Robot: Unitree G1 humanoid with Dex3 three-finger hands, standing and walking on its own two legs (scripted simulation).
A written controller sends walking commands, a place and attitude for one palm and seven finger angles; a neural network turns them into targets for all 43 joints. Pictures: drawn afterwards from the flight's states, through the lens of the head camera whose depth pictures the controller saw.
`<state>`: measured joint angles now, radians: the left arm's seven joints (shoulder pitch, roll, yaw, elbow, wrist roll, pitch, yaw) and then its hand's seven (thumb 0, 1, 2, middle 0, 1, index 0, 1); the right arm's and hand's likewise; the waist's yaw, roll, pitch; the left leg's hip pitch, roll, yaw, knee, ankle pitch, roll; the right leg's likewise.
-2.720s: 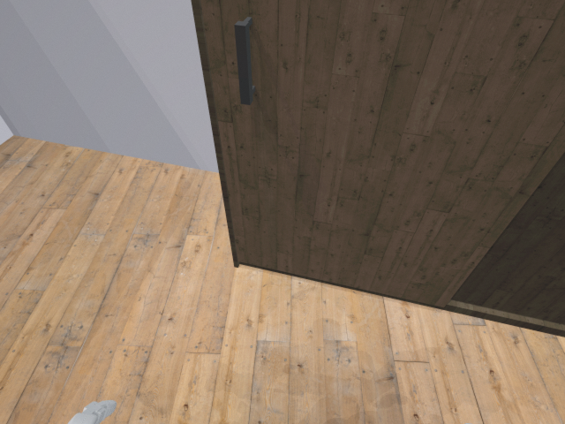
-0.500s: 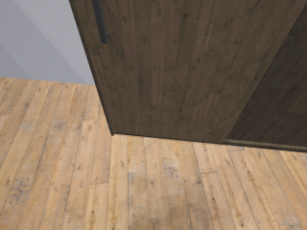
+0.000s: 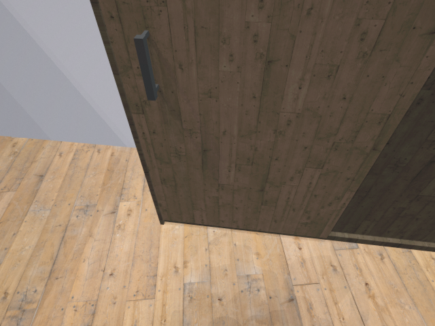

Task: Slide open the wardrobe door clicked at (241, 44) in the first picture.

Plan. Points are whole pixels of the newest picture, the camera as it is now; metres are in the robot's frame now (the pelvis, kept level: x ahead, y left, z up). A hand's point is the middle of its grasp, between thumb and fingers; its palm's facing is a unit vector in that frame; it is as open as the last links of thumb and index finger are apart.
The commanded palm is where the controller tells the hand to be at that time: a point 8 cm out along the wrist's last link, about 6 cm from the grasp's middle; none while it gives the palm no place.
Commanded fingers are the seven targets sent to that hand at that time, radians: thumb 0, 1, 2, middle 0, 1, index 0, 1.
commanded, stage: take the last steps up to it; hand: left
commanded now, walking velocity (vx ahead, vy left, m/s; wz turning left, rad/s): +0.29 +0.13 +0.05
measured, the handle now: (149, 66) +0.70 +0.23 +0.14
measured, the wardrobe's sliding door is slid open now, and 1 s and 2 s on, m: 0.00 0.00 0.00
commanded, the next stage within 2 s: come to a stop and stand still in 0.36 s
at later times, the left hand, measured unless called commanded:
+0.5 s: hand (89, 307) +0.19 +0.31 -0.17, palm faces +0.06 -0.98 -0.19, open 7.4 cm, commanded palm none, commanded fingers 0.00 0.90 0.90 -0.20 -0.30 -0.20 -0.30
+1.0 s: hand (97, 281) +0.25 +0.32 -0.19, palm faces +0.05 -0.98 -0.20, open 7.3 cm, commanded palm none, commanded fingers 0.00 0.90 0.90 -0.20 -0.30 -0.20 -0.30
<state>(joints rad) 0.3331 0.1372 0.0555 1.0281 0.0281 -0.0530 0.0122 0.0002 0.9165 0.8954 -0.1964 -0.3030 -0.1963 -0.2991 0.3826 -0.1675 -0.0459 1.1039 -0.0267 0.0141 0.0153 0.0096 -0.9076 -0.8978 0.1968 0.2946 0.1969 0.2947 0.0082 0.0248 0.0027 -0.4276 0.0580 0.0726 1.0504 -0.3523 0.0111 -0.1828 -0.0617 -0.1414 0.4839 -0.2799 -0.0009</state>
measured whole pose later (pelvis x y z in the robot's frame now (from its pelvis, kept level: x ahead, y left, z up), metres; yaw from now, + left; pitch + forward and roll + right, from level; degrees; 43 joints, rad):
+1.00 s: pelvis +0.17 +0.14 -0.02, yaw +1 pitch -1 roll -1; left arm 0.16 0.16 0.04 0.96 0.02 0.04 0.06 0.00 0.91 0.90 -0.20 -0.30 -0.20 -0.30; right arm 0.24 -0.15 -0.06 1.00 0.00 0.03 -0.04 0.01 -0.92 -0.90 0.20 0.29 0.20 0.29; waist -0.02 -0.03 0.08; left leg -0.26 0.02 0.06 0.65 -0.37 -0.01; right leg -0.40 -0.08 -0.09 0.63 -0.19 0.01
